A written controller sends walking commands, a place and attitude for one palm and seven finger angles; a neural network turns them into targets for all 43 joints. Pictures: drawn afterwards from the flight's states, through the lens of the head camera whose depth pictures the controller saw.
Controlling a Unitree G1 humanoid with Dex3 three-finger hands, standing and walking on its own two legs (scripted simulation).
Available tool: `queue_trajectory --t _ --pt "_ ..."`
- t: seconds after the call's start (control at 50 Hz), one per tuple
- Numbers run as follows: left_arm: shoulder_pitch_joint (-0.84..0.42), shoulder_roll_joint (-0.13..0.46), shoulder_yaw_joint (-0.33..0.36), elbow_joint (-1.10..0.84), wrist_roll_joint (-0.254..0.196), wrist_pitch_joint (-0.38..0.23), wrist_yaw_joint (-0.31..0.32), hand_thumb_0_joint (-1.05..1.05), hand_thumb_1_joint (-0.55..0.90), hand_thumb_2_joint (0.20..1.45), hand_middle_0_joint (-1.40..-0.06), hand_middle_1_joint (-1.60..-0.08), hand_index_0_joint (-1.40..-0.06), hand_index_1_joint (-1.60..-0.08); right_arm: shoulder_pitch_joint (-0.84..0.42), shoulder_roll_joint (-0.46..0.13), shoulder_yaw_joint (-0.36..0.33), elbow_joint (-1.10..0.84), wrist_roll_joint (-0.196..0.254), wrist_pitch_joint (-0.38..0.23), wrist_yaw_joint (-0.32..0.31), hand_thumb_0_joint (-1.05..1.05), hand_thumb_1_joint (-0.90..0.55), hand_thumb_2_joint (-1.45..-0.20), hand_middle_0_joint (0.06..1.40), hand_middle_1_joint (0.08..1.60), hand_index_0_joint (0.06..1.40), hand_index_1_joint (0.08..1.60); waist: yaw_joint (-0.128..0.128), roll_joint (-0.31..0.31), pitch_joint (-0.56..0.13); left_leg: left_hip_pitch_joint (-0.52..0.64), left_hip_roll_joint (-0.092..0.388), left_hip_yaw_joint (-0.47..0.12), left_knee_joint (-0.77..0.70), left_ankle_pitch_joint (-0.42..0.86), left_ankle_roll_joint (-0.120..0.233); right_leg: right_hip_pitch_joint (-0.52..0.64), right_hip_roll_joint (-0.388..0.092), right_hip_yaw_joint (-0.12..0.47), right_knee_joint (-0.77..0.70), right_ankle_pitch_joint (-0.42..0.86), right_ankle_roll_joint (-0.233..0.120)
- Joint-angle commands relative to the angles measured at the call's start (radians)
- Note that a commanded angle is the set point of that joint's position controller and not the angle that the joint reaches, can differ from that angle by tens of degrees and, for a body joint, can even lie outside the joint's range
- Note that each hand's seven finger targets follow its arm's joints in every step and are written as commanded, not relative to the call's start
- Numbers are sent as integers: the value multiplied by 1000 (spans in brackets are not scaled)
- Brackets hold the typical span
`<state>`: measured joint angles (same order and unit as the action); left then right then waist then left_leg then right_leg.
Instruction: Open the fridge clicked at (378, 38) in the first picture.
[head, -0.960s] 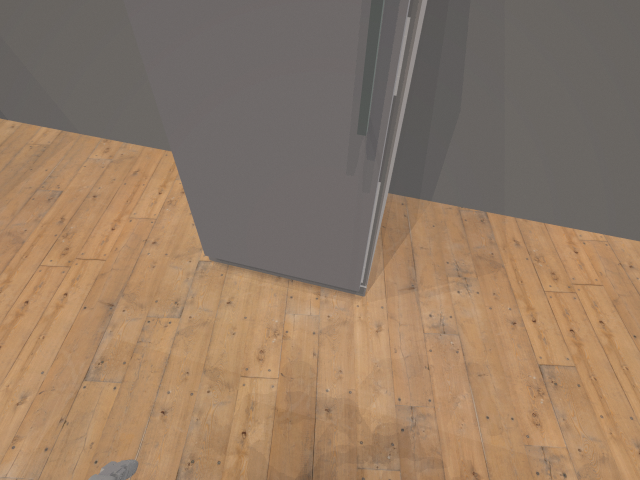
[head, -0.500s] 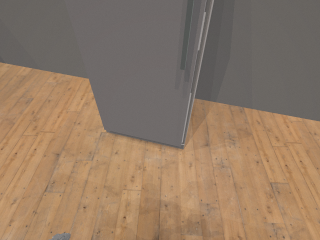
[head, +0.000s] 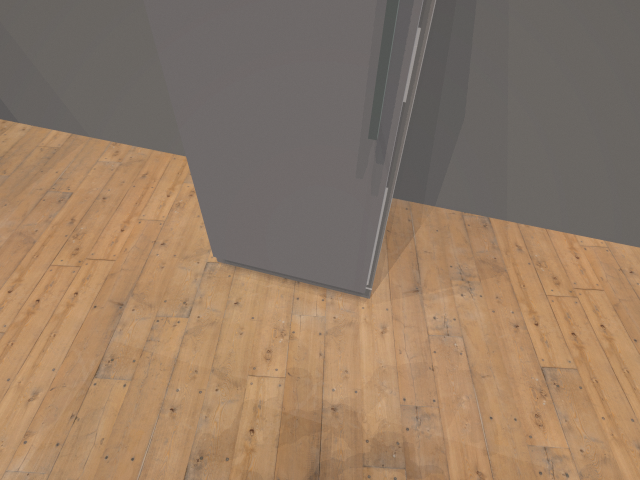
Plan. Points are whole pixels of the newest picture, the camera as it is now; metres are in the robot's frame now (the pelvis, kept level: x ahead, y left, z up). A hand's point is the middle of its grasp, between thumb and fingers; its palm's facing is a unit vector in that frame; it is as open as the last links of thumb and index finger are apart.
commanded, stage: look at it before walking up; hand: right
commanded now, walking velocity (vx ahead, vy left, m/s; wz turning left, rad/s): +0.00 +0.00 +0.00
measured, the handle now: (392, 15) +0.84 -0.08 +0.24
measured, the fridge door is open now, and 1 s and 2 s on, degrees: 0 0 0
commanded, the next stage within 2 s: walk to a spot facing it in 0.48 s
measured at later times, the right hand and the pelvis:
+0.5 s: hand out of the picture +0.08 -0.25 -0.15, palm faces -0.02 +0.94 -0.33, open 7.4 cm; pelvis +0.00 +0.00 +0.00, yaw +0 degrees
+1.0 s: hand out of the picture +0.06 -0.18 -0.18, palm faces -0.15 +0.95 -0.28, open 7.4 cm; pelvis -0.01 +0.02 -0.03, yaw +12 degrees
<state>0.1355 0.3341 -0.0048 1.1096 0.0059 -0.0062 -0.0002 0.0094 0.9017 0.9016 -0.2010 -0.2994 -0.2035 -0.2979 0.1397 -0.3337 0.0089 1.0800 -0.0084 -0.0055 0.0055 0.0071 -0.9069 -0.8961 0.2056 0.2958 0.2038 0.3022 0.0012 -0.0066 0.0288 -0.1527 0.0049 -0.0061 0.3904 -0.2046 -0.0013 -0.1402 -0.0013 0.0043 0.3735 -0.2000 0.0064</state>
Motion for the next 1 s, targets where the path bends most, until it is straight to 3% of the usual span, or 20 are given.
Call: queue_trajectory --t 0.0,0.58,0.6,0.64,0.7,0.74,0.78,0.8,0.82,0.84,0.86,0.9,0.94,0.96,0.98 --pt "-48 202 42 -61 4 -28 13 0 900 900 -200 -300 -200 -300 -48 -207 -43 -65 -2 -22 -16 0 -900 -900 200 300 200 300 0 18 -44 -5 111 -114 -81 68 33 -5 -111 93 -67 80 -30" --pt "-60 209 41 -59 3 -29 16 0 900 900 -200 -300 -200 -300 -39 -211 -43 -60 -3 -23 -16 0 -900 -900 200 300 200 300 -2 10 -54 5 112 -112 -86 149 33 35 -120 86 -68 133 -29" --pt "-48 195 42 -61 4 -27 19 0 900 900 -200 -300 -200 -300 -37 -196 -45 -64 -3 -17 -16 0 -900 -900 200 300 200 300 2 7 -57 -7 108 -118 -69 183 33 46 -123 73 -53 147 -26" --pt "2 105 31 -59 5 -14 23 0 900 900 -200 -300 -200 -300 6 -118 -35 -62 -3 4 -21 0 -900 -900 200 300 200 300 5 13 -65 -28 107 -124 -22 261 25 49 -128 34 -3 180 -13" --pt "28 100 42 -90 6 5 31 0 900 900 -200 -300 -200 -300 31 -109 -45 -91 -6 28 -19 0 -900 -900 200 300 200 300 8 24 -43 -90 91 -143 40 276 25 35 -141 8 34 147 -11" --pt "32 112 56 -116 7 12 34 0 900 900 -200 -300 -200 -300 34 -107 -53 -119 -9 37 -15 0 -900 -900 200 300 200 300 10 -4 -38 -142 66 -140 94 247 22 30 -166 16 42 118 -23" --pt "24 128 69 -139 9 15 36 0 900 900 -200 -300 -200 -300 40 -90 -59 -143 -10 45 -8 0 -900 -900 200 300 200 300 6 -67 -20 -198 21 -103 196 156 9 11 -223 53 2 81 -55" --pt "19 139 76 -151 9 14 36 0 900 900 -200 -300 -200 -300 45 -75 -61 -155 -9 49 -3 0 -900 -900 200 300 200 300 4 -121 -11 -222 -2 -69 293 39 -1 -6 -276 86 -27 96 -89" --pt "12 143 81 -160 7 11 35 0 900 900 -200 -300 -200 -300 55 -62 -65 -165 -10 54 -1 0 -900 -900 200 300 200 300 -3 -169 -16 -242 -13 -34 416 -165 -12 -15 -334 112 -50 158 -137" --pt "2 137 84 -171 9 9 35 0 900 900 -200 -300 -200 -300 62 -50 -71 -175 -11 59 0 0 -900 -900 200 300 200 300 -5 -185 -17 -257 -3 -21 516 -283 -19 -26 -374 114 -64 210 -175" --pt "-12 127 87 -186 10 6 36 0 900 900 -200 -300 -200 -300 69 -44 -77 -185 -10 61 2 0 -900 -900 200 300 200 300 -12 -181 -17 -256 21 -37 547 -309 -18 -36 -387 99 -48 262 -189" --pt "-47 121 93 -205 18 7 35 0 900 900 -200 -300 -200 -300 114 -23 -81 -187 -11 57 8 0 -900 -900 200 300 200 300 -40 -163 -33 -186 46 -6 440 -271 -12 -51 -360 6 38 303 -149" --pt "-56 110 99 -210 13 16 32 0 900 900 -200 -300 -200 -300 207 -28 -92 -167 -17 43 12 0 -900 -900 200 300 200 300 -81 -71 -61 -33 33 27 193 -33 -14 -124 -281 -89 246 174 -61" --pt "-27 54 91 -222 6 27 26 0 900 900 -200 -300 -200 -300 238 -103 -106 -163 -25 27 3 0 -900 -900 200 300 200 300 -87 181 -46 10 153 -177 -16 141 17 -244 -159 -158 478 -116 16" --pt "-21 -11 77 -261 5 29 22 0 900 900 -200 -300 -200 -300 234 -183 -116 -177 -24 17 -12 0 -900 -900 200 300 200 300 -66 394 -23 9 352 -547 -104 377 116 -440 -33 -113 701 -408 55"
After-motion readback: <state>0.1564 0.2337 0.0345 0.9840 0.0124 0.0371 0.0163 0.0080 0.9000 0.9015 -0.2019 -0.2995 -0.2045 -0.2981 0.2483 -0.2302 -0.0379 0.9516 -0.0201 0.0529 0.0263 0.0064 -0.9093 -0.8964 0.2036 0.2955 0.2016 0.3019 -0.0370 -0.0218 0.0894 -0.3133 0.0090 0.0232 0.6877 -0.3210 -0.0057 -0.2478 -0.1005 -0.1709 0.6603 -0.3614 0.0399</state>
